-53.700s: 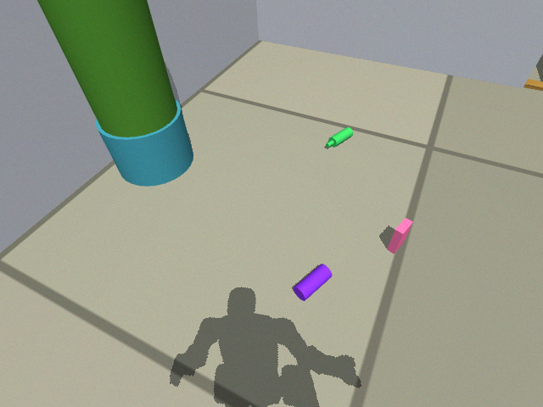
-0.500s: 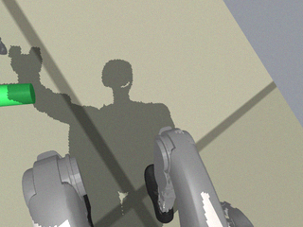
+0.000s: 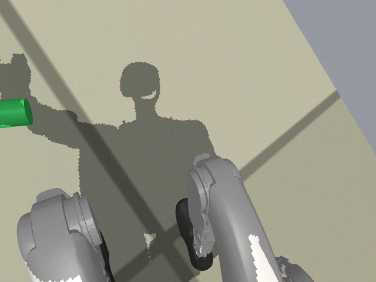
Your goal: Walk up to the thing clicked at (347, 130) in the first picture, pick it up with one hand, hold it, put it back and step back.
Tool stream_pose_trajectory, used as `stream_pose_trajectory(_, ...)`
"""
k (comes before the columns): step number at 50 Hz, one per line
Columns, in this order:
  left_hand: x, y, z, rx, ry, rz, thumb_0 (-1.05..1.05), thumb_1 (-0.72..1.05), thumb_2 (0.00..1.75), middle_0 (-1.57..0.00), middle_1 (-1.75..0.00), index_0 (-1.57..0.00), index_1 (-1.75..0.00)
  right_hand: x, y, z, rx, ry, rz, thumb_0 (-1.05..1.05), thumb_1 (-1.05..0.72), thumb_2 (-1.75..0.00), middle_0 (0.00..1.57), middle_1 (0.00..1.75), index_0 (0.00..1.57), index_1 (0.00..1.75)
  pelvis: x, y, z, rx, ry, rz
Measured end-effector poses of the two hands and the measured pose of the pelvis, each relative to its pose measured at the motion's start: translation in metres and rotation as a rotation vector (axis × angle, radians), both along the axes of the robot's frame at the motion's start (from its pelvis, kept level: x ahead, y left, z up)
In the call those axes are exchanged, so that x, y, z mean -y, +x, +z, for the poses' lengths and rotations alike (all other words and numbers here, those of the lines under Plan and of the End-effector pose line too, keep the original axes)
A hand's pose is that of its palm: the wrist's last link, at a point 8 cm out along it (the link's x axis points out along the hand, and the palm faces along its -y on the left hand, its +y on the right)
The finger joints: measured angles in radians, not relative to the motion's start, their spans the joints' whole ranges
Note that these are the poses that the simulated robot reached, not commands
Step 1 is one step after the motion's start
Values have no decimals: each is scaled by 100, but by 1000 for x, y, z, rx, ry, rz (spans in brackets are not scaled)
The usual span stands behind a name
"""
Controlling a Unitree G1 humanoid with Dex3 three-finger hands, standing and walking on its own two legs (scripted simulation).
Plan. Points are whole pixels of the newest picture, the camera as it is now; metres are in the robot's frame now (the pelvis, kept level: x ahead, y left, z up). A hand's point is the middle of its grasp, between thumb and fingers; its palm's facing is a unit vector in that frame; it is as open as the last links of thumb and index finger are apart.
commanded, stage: approach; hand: left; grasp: from above
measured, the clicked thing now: out of the picture +0.49 +0.38 -0.29
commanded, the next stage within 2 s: close in in 0.46 s
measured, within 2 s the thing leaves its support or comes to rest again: neither
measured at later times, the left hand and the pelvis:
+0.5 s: hand out of the picture +0.48 +0.36 -0.15, palm faces -0.46 -0.04 -0.89, open 13.8 cm; pelvis +0.00 +0.01 +0.00, yaw +0 degrees
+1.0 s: hand out of the picture +0.47 +0.35 -0.20, palm faces -0.48 -0.06 -0.87, open 14.3 cm; pelvis +0.00 +0.00 -0.01, yaw -1 degrees
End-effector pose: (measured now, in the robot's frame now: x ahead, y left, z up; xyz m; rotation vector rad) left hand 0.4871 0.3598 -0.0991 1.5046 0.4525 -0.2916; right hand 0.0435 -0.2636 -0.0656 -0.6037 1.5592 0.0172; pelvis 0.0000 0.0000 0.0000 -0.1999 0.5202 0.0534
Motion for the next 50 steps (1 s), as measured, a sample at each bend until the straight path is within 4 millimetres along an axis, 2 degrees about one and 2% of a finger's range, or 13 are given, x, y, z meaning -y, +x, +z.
stream_pose_trajectory(8,-6,5,1,-4,18,0,0,-57,106,-9,-104,-8,-104,-5,18,2,46,-6,10,0,-92,-90,21,30,20,29,-4,3,1,-10,-14,2)
stream_pose_trajectory(14,-4,4,-2,-19,11,-4,0,-55,106,-10,-106,-9,-106,-11,24,3,63,11,19,0,-92,-90,21,30,20,29,-5,3,3,-11,-17,1)
stream_pose_trajectory(31,-2,4,1,-16,17,1,0,-52,109,-11,-109,-10,-109,-12,12,0,55,20,1,0,-92,-90,21,30,20,30,-5,0,2,-2,-14,-1)
stream_pose_trajectory(42,5,-1,-19,-31,-14,-18,0,-55,104,-9,-103,-9,-103,-9,0,3,20,-3,14,0,-92,-90,21,30,20,30,-4,-2,-2,18,-16,-7)
stream_pose_trajectory(50,9,-7,-39,-29,-15,-28,0,-56,104,-9,-98,-7,-99,-8,2,3,21,-18,41,0,-91,-90,21,30,20,29,-3,-1,-7,28,-17,-13)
